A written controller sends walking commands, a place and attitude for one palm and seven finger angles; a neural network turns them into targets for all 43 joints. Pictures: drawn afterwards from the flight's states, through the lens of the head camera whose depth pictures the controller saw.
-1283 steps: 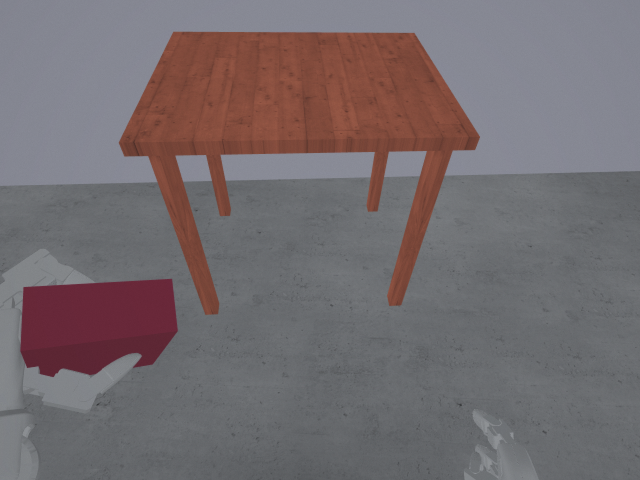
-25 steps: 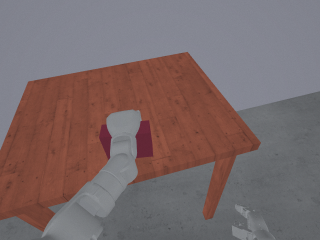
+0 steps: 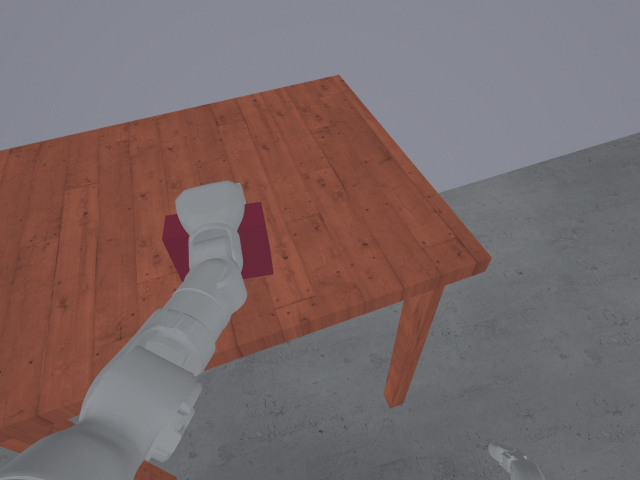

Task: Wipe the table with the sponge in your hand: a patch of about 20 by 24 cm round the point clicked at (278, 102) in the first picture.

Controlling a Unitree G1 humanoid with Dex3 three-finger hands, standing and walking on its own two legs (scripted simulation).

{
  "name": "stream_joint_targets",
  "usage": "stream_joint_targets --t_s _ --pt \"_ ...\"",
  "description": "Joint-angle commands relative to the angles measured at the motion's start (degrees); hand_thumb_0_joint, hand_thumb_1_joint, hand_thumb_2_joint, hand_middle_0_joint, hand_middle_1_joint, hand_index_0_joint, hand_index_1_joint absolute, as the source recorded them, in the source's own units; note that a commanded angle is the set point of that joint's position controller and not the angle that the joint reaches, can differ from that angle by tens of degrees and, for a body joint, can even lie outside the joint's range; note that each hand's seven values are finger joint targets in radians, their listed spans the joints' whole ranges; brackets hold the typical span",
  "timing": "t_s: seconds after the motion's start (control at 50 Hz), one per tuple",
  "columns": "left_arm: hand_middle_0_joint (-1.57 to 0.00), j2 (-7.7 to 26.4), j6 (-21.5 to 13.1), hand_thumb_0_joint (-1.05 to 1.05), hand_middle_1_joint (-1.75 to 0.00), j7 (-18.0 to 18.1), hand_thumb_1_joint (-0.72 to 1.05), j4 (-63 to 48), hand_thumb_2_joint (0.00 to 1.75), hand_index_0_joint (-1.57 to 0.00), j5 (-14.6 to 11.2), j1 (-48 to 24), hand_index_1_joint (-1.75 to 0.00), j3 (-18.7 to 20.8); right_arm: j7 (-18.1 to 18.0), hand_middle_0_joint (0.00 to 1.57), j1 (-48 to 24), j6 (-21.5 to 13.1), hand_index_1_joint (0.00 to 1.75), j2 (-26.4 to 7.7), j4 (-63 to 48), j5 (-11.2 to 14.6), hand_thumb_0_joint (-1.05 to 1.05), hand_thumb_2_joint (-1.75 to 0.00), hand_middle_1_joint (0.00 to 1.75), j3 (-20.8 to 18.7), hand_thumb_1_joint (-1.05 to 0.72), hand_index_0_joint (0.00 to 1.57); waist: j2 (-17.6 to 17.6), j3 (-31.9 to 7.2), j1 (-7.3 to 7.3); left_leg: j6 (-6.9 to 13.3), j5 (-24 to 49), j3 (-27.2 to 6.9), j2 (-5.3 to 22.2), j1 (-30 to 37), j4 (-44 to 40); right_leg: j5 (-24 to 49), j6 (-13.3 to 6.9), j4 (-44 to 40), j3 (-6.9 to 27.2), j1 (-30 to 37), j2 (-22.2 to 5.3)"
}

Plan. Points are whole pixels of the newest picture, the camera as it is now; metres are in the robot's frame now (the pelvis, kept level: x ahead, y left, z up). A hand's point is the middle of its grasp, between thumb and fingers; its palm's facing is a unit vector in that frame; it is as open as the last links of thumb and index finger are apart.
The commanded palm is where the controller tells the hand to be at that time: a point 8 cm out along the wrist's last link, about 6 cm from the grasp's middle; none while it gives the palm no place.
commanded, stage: wipe forward along the third lane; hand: left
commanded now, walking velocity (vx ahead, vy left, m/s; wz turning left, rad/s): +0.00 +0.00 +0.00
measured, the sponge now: (224, 253) +0.43 +0.16 +0.03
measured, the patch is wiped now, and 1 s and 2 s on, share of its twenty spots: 0.90 0.95 1.00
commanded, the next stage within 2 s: wipe back along the third lane in 0.84 s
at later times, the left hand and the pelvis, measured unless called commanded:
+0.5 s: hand (212, 208) +0.49 +0.18 +0.06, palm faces -0.06 -0.02 -1.00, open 9.3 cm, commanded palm +0.47 +0.19 +0.10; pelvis +0.01 +0.01 +0.00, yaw +0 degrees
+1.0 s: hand (207, 185) +0.54 +0.20 +0.06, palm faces -0.08 -0.01 -1.00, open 9.3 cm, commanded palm +0.51 +0.20 +0.10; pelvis +0.02 +0.03 -0.01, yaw +0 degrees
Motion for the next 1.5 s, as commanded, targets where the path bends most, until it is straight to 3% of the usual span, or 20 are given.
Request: stream_joint_targets --t_s 0.0,0.02,0.12,0.16,0.42,0.48,0.52,0.58,0.62,0.76,0.86,0.94,0.98,1.06,1.1,1.2,1.32,1.36,1.42,1.48 --pt "-1.20 11.22 0.02 0.00 -1.60 2.43 0.10 -2.46 1.30 -1.20 2.42 -23.32 -1.60 2.03 -0.64 0.20 -4.82 -3.29 0.30 -5.87 -6.60 -0.44 0.00 -0.90 0.30 -2.05 -0.90 0.20 -8.80 -14.54 -1.26 2.08 0.57 0.83 -0.11 -6.84 -2.97 -3.85 1.75 -4.55 4.94 17.19 -4.29" --pt "-1.20 14.24 -0.14 0.00 -1.60 2.65 0.10 -1.58 1.30 -1.20 2.33 -22.85 -1.60 4.73 -0.74 0.20 -4.67 -3.40 0.30 -6.16 -6.51 -0.58 0.00 -0.90 0.30 -2.17 -0.90 0.20 -8.54 -15.47 -0.52 2.08 0.78 0.50 -0.13 -7.19 -3.17 -3.74 1.66 -4.43 5.00 17.89 -4.21" --pt "-1.20 17.41 -0.45 0.00 -1.60 2.76 0.10 0.38 1.30 -1.20 2.79 -25.44 -1.60 5.80 -0.68 0.20 -2.93 -3.94 0.30 -6.53 -6.04 -0.52 0.00 -0.90 0.30 -2.14 -0.90 0.20 -8.06 -16.83 -1.28 2.14 1.28 0.66 -0.16 -8.75 -2.70 -2.04 1.98 -4.13 5.48 19.14 -4.45" --pt "-1.20 15.68 -0.65 0.00 -1.60 2.54 0.10 1.13 1.30 -1.20 3.17 -26.78 -1.60 3.75 -0.57 0.20 -2.05 -4.01 0.30 -6.38 -5.87 -0.48 0.00 -0.90 0.30 -2.05 -0.90 0.20 -6.54 -16.82 -2.24 2.15 1.73 1.02 -0.07 -8.58 -2.47 -0.79 2.03 -3.72 4.84 18.30 -4.46" --pt "-1.20 18.76 -2.98 0.00 -1.60 2.65 0.10 5.58 1.30 -1.20 3.99 -30.79 -1.60 6.58 0.22 0.20 3.03 -4.80 0.30 -7.29 -4.37 -1.00 0.00 -0.90 0.30 -2.82 -0.90 0.20 -5.56 -20.28 -3.53 2.14 6.80 0.53 0.13 -8.93 -1.11 8.33 1.86 -1.04 2.88 17.64 -3.63" --pt "-1.20 15.36 -3.19 0.00 -1.60 2.75 0.10 6.40 1.30 -1.20 4.11 -31.61 -1.60 4.27 0.72 0.20 4.01 -4.83 0.30 -6.98 -3.95 -1.08 0.00 -0.90 0.30 -3.05 -0.90 0.20 -4.11 -19.68 -4.30 2.02 7.12 0.70 0.31 -7.89 -0.47 8.52 1.72 -0.84 2.15 15.11 -3.32" --pt "-1.20 18.65 -3.48 0.00 -1.60 3.15 0.10 7.07 1.30 -1.20 3.86 -33.61 -1.60 6.90 0.63 0.20 4.65 -4.94 0.30 -7.37 -3.79 -1.24 0.00 -0.90 0.30 -3.05 -0.90 0.20 -5.65 -20.31 -4.53 2.12 7.37 0.12 0.37 -8.97 -0.51 8.88 1.79 -0.39 2.01 15.74 -3.21" --pt "-1.20 16.78 -3.07 0.00 -1.60 3.35 0.10 8.38 1.30 -1.20 4.20 -36.77 -1.60 4.64 0.56 0.20 5.46 -5.17 0.30 -7.37 -3.27 -1.24 0.00 -0.90 0.30 -2.97 -0.90 0.20 -5.38 -18.89 -6.06 2.18 5.39 0.38 0.46 -9.36 -0.34 6.41 2.06 -0.83 1.82 13.39 -3.19" --pt "-1.20 21.17 -3.39 0.00 -1.60 3.57 0.10 8.90 1.30 -1.20 4.42 -38.64 -1.60 7.68 0.44 0.20 6.15 -5.46 0.30 -7.75 -3.10 -1.42 0.00 -0.90 0.30 -2.96 -0.90 0.20 -5.20 -20.99 -5.77 2.23 6.26 -0.02 0.46 -9.83 -0.26 7.21 1.95 -0.22 1.93 14.56 -3.15" --pt "-1.20 19.18 -3.69 0.00 -1.60 2.78 0.10 11.88 1.30 -1.20 5.05 -42.94 -1.60 5.60 1.05 0.20 9.35 -6.00 0.30 -7.81 -2.44 -1.62 0.00 -0.90 0.30 -3.21 -0.90 0.20 -2.33 -22.30 -7.68 2.01 8.47 -0.28 0.85 -8.82 0.97 8.89 1.77 0.81 0.98 11.78 -2.51" --pt "-1.20 23.21 -4.70 0.00 -1.60 2.56 0.10 13.91 1.30 -1.20 5.41 -43.36 -1.60 8.11 1.27 0.20 11.92 -6.17 0.30 -8.47 -2.11 -1.92 0.00 -0.90 0.30 -3.43 -0.90 0.20 -4.51 -24.27 -7.97 2.17 10.76 -0.39 0.76 -10.60 1.91 13.20 1.94 1.52 1.41 13.99 -2.46" --pt "-1.20 20.71 -5.34 0.00 -1.60 2.51 0.10 14.47 1.30 -1.20 6.12 -39.63 -1.60 7.31 2.16 0.20 13.18 -5.89 0.30 -8.27 -2.20 -2.19 0.00 -0.90 0.30 -4.03 -0.90 0.20 -2.19 -25.67 -6.88 1.71 14.80 -0.50 0.96 -9.11 2.74 16.26 1.40 2.49 0.66 13.48 -2.09" --pt "-1.20 16.68 -5.99 0.00 -1.60 2.41 0.10 12.99 1.30 -1.20 5.21 -35.08 -1.60 6.03 2.81 0.20 12.90 -5.54 0.30 -7.77 -2.89 -2.38 0.00 -0.90 0.30 -4.42 -0.90 0.20 -1.05 -27.06 -5.43 1.31 17.51 -0.29 1.05 -7.60 2.99 18.51 1.15 2.65 0.35 14.29 -1.88" --pt "-1.20 12.62 -5.79 0.00 -1.60 2.96 0.10 12.42 1.30 -1.20 2.95 -32.19 -1.60 4.68 3.25 0.20 11.44 -4.61 0.30 -7.74 -2.65 -2.09 0.00 -0.90 0.30 -4.63 -0.90 0.20 -4.43 -23.45 -5.50 1.47 15.92 -0.60 1.37 -7.65 2.12 16.12 1.35 1.83 -0.22 13.24 -1.68" --pt "-1.20 11.84 -4.72 0.00 -1.60 3.21 0.10 11.40 1.30 -1.20 2.45 -31.90 -1.60 4.04 3.47 0.20 10.47 -4.20 0.30 -7.57 -2.55 -1.85 0.00 -0.90 0.30 -4.44 -0.90 0.20 -3.04 -22.48 -4.96 1.44 15.18 -0.39 1.28 -7.30 1.51 15.33 1.25 1.37 -0.26 13.33 -1.76" --pt "-1.20 6.83 -2.54 0.00 -1.60 2.55 0.10 9.73 1.30 -1.20 1.58 -29.30 -1.60 1.13 3.80 0.20 7.96 -3.03 0.30 -6.98 -2.55 -1.75 0.00 -0.90 0.30 -4.37 -0.90 0.20 -2.72 -22.00 -4.27 1.15 18.11 -0.37 1.50 -4.57 1.16 17.36 0.93 1.51 -0.89 14.08 -1.83" --pt "-1.20 2.53 -2.64 0.00 -1.60 1.06 0.10 3.63 1.30 -1.20 0.93 -22.24 -1.60 -0.27 4.08 0.20 3.90 -0.83 0.30 -6.30 -4.53 -1.80 0.00 -0.90 0.30 -4.52 -0.90 0.20 -3.93 -23.88 -1.76 0.61 26.52 -0.60 1.75 -1.20 1.84 24.08 0.28 2.65 -0.99 17.00 -2.16" --pt "-1.20 -1.58 -2.18 0.00 -1.60 0.77 0.10 1.47 1.30 -1.20 0.92 -19.85 -1.60 -3.55 4.46 0.20 2.70 0.17 0.30 -5.92 -4.80 -1.86 0.00 -0.90 0.30 -4.62 -0.90 0.20 -4.71 -22.63 -1.88 0.18 29.92 -0.86 2.06 0.66 2.45 25.45 0.37 3.02 -1.42 16.11 -2.09" --pt "-1.20 -0.95 -1.08 0.00 -1.60 0.90 0.10 -1.56 1.30 -1.20 0.57 -20.18 -1.60 -2.74 4.51 0.20 -0.13 1.42 0.30 -5.75 -5.47 -1.65 0.00 -0.90 0.30 -4.48 -0.90 0.20 -5.90 -21.67 -1.20 -0.04 30.78 -1.18 2.05 1.48 2.45 25.43 0.02 3.04 -1.76 16.22 -2.09" --pt "-1.20 -4.51 0.48 0.00 -1.60 0.98 0.10 -3.23 1.30 -1.20 0.52 -18.99 -1.60 -5.88 4.75 0.20 -2.16 2.31 0.30 -5.22 -5.56 -1.64 0.00 -0.90 0.30 -4.38 -0.90 0.20 -5.40 -20.75 -1.11 -0.49 30.89 -1.10 1.88 3.22 2.65 25.06 -0.04 3.14 -2.17 15.68 -2.12"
